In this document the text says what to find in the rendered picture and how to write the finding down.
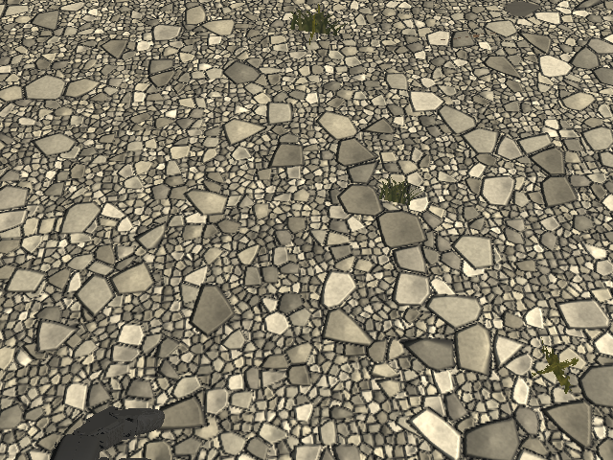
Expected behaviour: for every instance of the robot left hand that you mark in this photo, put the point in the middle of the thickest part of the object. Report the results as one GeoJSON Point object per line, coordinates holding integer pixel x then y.
{"type": "Point", "coordinates": [104, 430]}

